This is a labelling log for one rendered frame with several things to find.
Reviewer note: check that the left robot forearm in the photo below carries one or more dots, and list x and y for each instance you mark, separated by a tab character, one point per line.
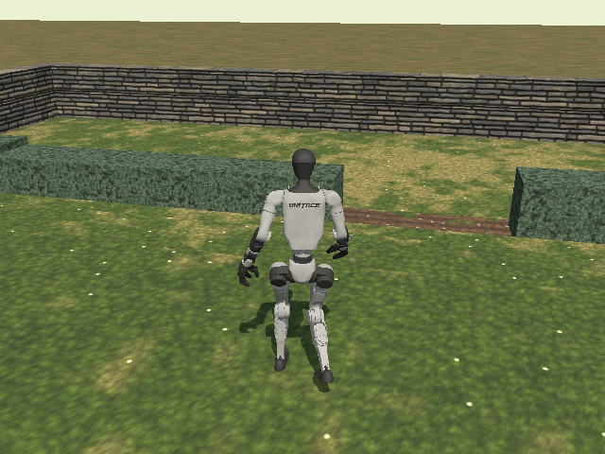
253	250

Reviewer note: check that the left robot hand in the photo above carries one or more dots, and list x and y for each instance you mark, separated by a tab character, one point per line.
243	271

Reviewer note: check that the right robot forearm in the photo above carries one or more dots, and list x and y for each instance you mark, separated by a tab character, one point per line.
342	244

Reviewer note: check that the right robot upper arm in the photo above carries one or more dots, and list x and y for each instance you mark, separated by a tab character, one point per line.
333	199

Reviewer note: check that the left robot upper arm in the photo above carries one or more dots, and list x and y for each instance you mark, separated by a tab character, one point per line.
273	199

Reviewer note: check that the robot head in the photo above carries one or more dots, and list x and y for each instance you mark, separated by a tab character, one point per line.
303	161

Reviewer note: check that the right robot hand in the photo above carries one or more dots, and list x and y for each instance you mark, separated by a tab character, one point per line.
334	248

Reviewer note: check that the left robot foot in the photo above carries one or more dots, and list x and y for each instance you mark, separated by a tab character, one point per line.
280	363

